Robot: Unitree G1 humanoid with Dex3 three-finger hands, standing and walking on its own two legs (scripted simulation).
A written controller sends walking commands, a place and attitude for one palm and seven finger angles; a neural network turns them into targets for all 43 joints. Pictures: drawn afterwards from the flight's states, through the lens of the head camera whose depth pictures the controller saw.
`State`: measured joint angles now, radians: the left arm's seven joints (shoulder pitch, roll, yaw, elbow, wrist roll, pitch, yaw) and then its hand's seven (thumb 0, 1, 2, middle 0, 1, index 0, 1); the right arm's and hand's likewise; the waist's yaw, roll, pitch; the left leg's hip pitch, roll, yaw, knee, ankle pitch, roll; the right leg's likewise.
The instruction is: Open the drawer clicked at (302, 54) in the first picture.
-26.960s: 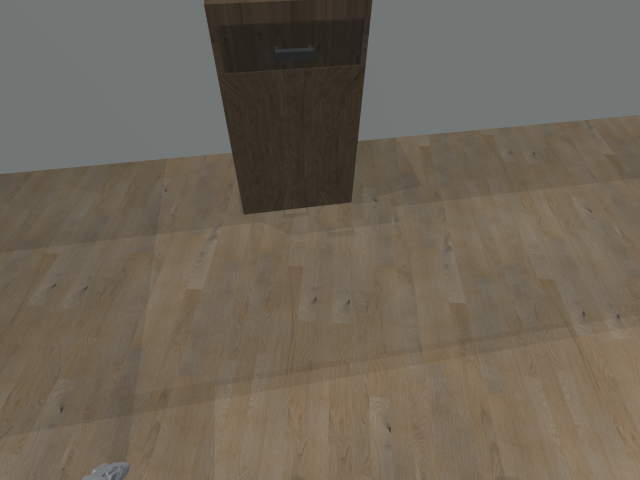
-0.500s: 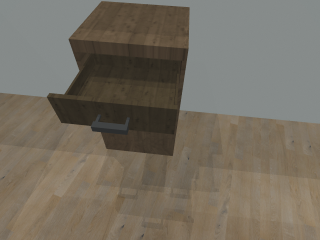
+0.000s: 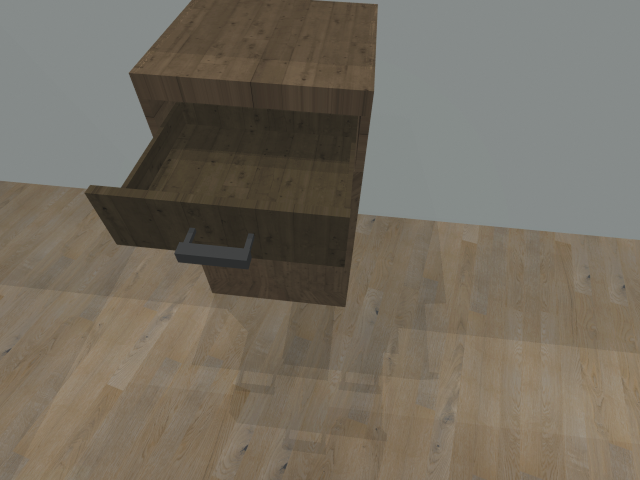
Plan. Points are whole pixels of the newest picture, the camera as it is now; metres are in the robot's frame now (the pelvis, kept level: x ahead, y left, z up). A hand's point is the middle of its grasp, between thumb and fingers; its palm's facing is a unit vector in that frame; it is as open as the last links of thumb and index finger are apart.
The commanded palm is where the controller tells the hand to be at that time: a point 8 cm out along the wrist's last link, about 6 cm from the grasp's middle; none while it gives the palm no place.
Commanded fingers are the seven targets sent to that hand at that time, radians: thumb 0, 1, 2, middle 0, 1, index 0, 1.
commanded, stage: look to check the result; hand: left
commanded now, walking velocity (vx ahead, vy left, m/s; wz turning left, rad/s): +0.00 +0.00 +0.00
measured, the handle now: (217, 245) +0.48 +0.21 -0.06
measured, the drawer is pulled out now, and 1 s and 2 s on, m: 0.28 0.28 0.28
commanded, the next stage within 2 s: stand and wait in 0.06 s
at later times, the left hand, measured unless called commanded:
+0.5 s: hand out of the picture -0.02 +0.14 -0.18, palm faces +0.05 -0.99 -0.16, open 7.3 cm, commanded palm none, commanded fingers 0.00 0.90 0.90 -0.20 -0.30 -0.20 -0.30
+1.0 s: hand out of the picture -0.01 +0.13 -0.18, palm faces +0.06 -0.99 -0.15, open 7.3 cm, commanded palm none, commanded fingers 0.00 0.90 0.90 -0.20 -0.30 -0.20 -0.30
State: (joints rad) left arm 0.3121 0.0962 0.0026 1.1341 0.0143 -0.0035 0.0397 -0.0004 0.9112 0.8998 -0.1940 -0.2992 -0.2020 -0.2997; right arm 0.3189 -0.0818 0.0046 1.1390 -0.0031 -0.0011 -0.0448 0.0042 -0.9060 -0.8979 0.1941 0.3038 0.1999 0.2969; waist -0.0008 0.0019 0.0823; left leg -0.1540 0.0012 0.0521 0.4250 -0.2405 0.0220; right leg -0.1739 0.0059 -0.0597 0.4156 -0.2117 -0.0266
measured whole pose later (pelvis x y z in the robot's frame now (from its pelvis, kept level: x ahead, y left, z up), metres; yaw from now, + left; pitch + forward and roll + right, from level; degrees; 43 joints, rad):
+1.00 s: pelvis +0.02 -0.01 +0.00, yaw +1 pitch -2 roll +0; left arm 0.31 0.09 0.01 1.13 0.01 -0.01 0.04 0.00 0.91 0.90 -0.19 -0.30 -0.20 -0.30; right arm 0.31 -0.08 0.00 1.14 0.00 0.00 -0.05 0.00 -0.91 -0.90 0.19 0.30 0.20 0.30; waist 0.00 0.00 0.09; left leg -0.13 0.01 0.03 0.41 -0.25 0.00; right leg -0.15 0.02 -0.08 0.41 -0.23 -0.04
